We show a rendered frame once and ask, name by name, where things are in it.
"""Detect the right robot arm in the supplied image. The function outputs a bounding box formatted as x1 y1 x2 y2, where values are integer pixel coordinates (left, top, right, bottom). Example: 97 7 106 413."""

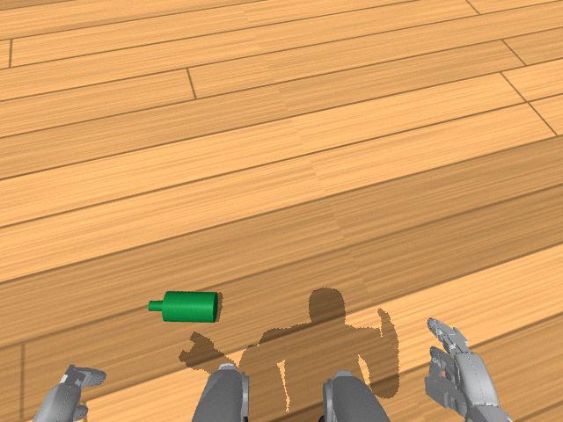
465 405 513 422

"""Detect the right robot hand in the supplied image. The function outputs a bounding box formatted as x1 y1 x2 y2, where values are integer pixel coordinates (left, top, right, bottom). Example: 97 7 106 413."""
424 318 501 418

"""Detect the left robot hand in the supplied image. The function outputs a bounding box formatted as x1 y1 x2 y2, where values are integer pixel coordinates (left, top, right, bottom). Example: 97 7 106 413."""
32 365 106 422

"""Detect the bottle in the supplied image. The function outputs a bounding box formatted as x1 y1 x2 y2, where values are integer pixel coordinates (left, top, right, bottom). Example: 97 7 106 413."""
148 291 218 323

